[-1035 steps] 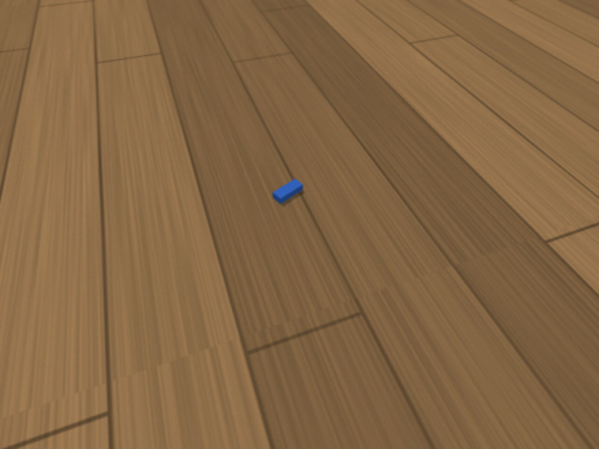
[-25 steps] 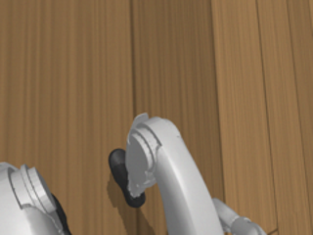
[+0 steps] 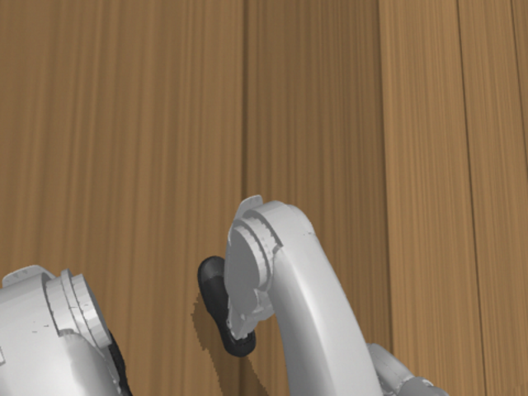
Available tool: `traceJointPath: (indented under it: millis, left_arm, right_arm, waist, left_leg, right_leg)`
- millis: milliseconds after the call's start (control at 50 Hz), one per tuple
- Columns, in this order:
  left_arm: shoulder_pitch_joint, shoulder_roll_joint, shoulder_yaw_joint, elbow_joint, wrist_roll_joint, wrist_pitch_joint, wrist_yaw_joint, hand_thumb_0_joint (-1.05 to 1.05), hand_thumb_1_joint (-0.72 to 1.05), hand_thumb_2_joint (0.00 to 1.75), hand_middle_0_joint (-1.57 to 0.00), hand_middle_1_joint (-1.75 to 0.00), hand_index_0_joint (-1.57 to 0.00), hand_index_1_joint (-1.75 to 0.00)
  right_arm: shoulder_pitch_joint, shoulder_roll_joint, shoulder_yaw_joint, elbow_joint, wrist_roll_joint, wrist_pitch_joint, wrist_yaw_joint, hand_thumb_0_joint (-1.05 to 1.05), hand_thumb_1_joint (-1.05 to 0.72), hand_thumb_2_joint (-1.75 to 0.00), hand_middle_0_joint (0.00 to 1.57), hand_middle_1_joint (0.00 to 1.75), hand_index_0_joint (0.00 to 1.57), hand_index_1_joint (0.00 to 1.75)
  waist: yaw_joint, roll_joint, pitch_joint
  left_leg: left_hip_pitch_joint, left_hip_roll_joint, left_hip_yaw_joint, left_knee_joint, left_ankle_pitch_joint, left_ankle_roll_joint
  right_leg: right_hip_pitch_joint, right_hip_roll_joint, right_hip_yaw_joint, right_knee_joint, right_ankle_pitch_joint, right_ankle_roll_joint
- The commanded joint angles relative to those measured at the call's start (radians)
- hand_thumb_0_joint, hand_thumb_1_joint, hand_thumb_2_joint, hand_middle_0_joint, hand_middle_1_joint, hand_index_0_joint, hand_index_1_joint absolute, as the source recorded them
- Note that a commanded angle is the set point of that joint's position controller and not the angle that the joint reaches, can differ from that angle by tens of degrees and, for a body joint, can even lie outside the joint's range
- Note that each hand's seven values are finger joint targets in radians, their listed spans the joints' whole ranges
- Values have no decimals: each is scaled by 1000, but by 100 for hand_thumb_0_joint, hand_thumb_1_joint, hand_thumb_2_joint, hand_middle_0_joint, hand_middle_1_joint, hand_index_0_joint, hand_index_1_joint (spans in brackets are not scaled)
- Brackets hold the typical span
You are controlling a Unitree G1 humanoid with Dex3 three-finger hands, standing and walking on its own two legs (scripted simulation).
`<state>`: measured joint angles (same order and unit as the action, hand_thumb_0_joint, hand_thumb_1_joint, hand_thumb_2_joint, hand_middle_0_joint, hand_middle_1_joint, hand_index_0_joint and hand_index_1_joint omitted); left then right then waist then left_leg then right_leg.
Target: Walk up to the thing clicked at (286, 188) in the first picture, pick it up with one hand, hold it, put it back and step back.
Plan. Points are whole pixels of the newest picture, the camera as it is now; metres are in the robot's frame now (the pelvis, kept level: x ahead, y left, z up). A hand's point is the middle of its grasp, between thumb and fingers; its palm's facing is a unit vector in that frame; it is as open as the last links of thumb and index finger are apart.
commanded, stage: settle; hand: left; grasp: from above
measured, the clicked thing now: out of the picture +0.45 +0.33 -0.28
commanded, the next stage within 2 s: lift in 0.52 s
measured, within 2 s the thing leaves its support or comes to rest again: neither
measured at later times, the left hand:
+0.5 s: hand out of the picture +0.44 +0.32 -0.16, palm faces -0.47 -0.10 -0.88, open 8.3 cm
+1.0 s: hand out of the picture +0.41 +0.34 -0.08, palm faces -0.49 -0.11 -0.87, open 8.3 cm
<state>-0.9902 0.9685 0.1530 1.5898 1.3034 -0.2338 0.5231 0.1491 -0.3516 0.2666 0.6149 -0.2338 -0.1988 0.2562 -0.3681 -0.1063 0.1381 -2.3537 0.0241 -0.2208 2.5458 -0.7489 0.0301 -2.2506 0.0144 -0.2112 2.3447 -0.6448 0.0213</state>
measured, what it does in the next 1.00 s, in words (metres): rises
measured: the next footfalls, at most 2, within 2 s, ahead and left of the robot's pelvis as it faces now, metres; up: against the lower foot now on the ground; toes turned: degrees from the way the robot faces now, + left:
none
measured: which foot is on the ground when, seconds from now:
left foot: down 0.00-1.00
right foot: down 0.00-1.00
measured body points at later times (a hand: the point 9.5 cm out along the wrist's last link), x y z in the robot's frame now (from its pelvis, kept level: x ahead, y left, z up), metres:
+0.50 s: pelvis -0.01 -0.01 +0.02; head +0.23 +0.09 +0.39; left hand +0.46 +0.32 -0.11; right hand +0.08 -0.27 -0.07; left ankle +0.06 +0.12 -0.27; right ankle +0.12 -0.11 -0.27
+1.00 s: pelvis -0.01 +0.00 +0.07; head +0.21 +0.08 +0.45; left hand +0.43 +0.34 -0.03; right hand +0.08 -0.27 -0.04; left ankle +0.06 +0.12 -0.27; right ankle +0.12 -0.11 -0.27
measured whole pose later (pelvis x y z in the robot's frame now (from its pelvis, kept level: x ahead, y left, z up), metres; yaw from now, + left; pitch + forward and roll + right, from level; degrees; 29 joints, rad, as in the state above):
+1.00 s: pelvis -0.01 +0.00 +0.07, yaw +8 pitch +36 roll -8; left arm -0.85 0.70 0.01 1.15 1.15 -0.18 0.15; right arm 0.22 -0.30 0.03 0.67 -0.07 0.01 0.12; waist -0.20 0.04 -0.11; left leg -2.22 0.01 -0.08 2.28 -0.68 0.04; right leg -2.16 -0.02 -0.09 2.17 -0.64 0.02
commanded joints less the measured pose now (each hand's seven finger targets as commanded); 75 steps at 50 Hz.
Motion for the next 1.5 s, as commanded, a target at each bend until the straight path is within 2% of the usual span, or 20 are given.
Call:
traceJointPath:
  millis: [0, 60, 100, 140, 180, 220, 320, 460, 640, 680, 720, 840, 880, 980, 1020, 1080, 1100, 1180, 1220, 1480]
  left_arm:
    - [-288, 245, 34, -341, -29, -16, 23, 0, 87, 43, -120, -37, -121, -36]
    - [-281, 179, 9, -447, -58, -14, -3, 0, 93, 45, -125, -35, -126, -35]
    - [-301, 65, -65, -423, -60, -8, -27, 0, 97, 43, -126, -36, -128, -35]
    - [-305, 100, -60, -386, -52, 9, -39, 0, 97, 44, -127, -35, -128, -34]
    - [-329, 38, -105, -378, -57, 21, -61, 0, 96, 45, -127, -35, -129, -34]
    - [-307, 17, -110, -320, -62, 36, -79, 0, 99, 44, -129, -35, -130, -33]
    - [-332, 39, -101, -307, -67, 49, -111, 0, 94, 43, -127, -33, -128, -33]
    - [-359, 92, -69, -308, -64, 35, -159, 0, 86, 35, -121, -30, -123, -29]
    - [-364, 119, -48, -459, -66, 9, -178, 0, 83, 33, -119, -34, -122, -31]
    - [-356, 110, -42, -511, -84, 19, -190, 0, 85, 39, -117, -36, -120, -33]
    - [-324, 81, -54, -520, -113, 37, -209, 0, 87, 41, -117, -39, -120, -36]
    - [-265, 54, -72, -580, -144, 63, -293, 0, 86, 47, -118, -40, -120, -38]
    - [-203, 7, -85, -583, -157, 63, -319, 0, 85, 47, -117, -39, -119, -37]
    - [-171, 6, -72, -718, -191, 53, -367, 0, 82, 49, -116, -39, -117, -38]
    - [-141, -34, -93, -755, -209, 49, -380, 0, 81, 48, -116, -39, -117, -38]
    - [-126, -4, -72, -856, -219, 47, -388, 0, 80, 48, -115, -38, -116, -37]
    - [-113, -21, -83, -874, -223, 49, -390, 0, 79, 49, -115, -39, -116, -38]
    - [-36, -41, -82, -920, -252, 64, -389, 0, 82, 47, -115, -39, -117, -38]
    - [-81, -52, -95, -1012, -265, 69, -390, 0, 82, 46, -115, -39, -117, -37]
    - [233, -147, -131, -1048, -307, 150, -426, 0, 81, 52, -118, -36, -117, -37]
  right_arm:
    - [211, -310, -150, 36, 20, 11, -5, 0, -91, -90, 20, 30, 20, 30]
    - [218, -303, -199, 46, 45, 25, -5, 0, -91, -90, 20, 30, 20, 30]
    - [216, -291, -207, 42, 51, 29, -1, 0, -91, -90, 20, 30, 20, 30]
    - [220, -281, -215, 61, 67, 43, -7, 0, -91, -90, 20, 30, 20, 30]
    - [235, -260, -214, 66, 73, 57, -10, 0, -91, -90, 20, 30, 20, 30]
    - [246, -261, -220, 74, 77, 65, -16, 0, -90, -90, 20, 30, 20, 30]
    - [236, -247, -222, 62, 92, 89, -35, 0, -91, -90, 20, 30, 20, 30]
    - [227, -226, -222, 41, 90, 115, -73, 0, -91, -90, 20, 30, 20, 30]
    - [253, -205, -247, 37, 104, 144, -111, 0, -93, -91, 20, 30, 20, 30]
    - [262, -211, -266, 39, 115, 148, -114, 0, -91, -91, 20, 30, 20, 30]
    - [278, -204, -274, 42, 125, 154, -115, 0, -91, -91, 20, 30, 20, 30]
    - [290, -189, -300, 49, 150, 190, -134, 0, -91, -91, 20, 30, 20, 30]
    - [289, -190, -314, 44, 156, 197, -139, 0, -91, -90, 20, 30, 20, 30]
    - [274, -186, -337, 16, 178, 214, -153, 0, -91, -91, 20, 30, 20, 30]
    - [259, -173, -339, 4, 187, 217, -159, 0, -91, -91, 20, 30, 20, 30]
    - [239, -171, -348, -12, 201, 222, -172, 0, -91, -90, 20, 30, 20, 30]
    - [238, -167, -351, -20, 203, 224, -176, 0, -91, -91, 20, 30, 20, 30]
    - [219, -162, -359, -24, 220, 225, -197, 0, -91, -90, 20, 30, 20, 30]
    - [210, -151, -362, -30, 226, 224, -208, 0, -90, -90, 20, 30, 20, 30]
    - [143, -89, -352, -21, 262, 222, -278, 0, -90, -90, 20, 30, 20, 30]
  waist:
    - [-5, 652, -797]
    - [22, 698, -882]
    - [7, 666, -836]
    - [29, 617, -815]
    - [28, 556, -818]
    - [29, 495, -757]
    - [57, 456, -808]
    - [58, 396, -818]
    - [95, 483, -924]
    - [122, 518, -987]
    - [122, 503, -1018]
    - [150, 461, -1021]
    - [156, 428, -964]
    - [192, 399, -993]
    - [192, 401, -981]
    - [212, 426, -989]
    - [217, 411, -1029]
    - [226, 379, -982]
    - [219, 391, -1014]
    - [261, 264, -878]
  left_leg:
    - [604, 10, 81, -283, 375, -41]
    - [662, 11, 84, -308, 380, -47]
    - [624, 6, 81, -321, 350, -45]
    - [574, 3, 88, -332, 298, -30]
    - [536, -4, 98, -338, 281, -19]
    - [517, -13, 93, -363, 254, -17]
    - [510, -23, 112, -378, 251, -10]
    - [449, -37, 158, -354, 236, 0]
    - [546, -36, 162, -418, 227, -11]
    - [616, -35, 159, -448, 258, -14]
    - [649, -33, 162, -459, 296, -10]
    - [664, -37, 181, -493, 339, 1]
    - [675, -39, 173, -516, 331, -4]
    - [718, -40, 163, -591, 278, 0]
    - [744, -33, 150, -642, 235, 1]
    - [791, -33, 126, -713, 180, -2]
    - [825, -28, 128, -728, 180, 1]
    - [885, -29, 104, -813, 139, 0]
    - [950, -28, 111, -842, 170, -3]
    - [1197, -25, 157, -1113, 251, 3]
  right_leg:
    - [388, 53, -34, -175, 318, -67]
    - [354, 45, -22, -171, 313, -72]
    - [303, 41, -28, -175, 291, -72]
    - [273, 43, -14, -185, 255, -69]
    - [294, 45, -6, -204, 251, -64]
    - [261, 36, -7, -213, 225, -62]
    - [310, 32, 14, -224, 223, -63]
    - [392, 32, 61, -272, 170, -69]
    - [398, 23, 64, -285, 156, -75]
    - [390, 17, 58, -283, 194, -75]
    - [423, 16, 65, -294, 232, -71]
    - [465, 13, 85, -347, 258, -67]
    - [437, 11, 82, -366, 235, -75]
    - [468, 2, 99, -419, 198, -73]
    - [476, 5, 100, -439, 178, -64]
    - [499, 3, 103, -465, 150, -63]
    - [530, 8, 107, -477, 158, -58]
    - [571, 3, 111, -536, 140, -52]
    - [616, 4, 117, -573, 158, -52]
    - [983, 12, 158, -914, 196, -39]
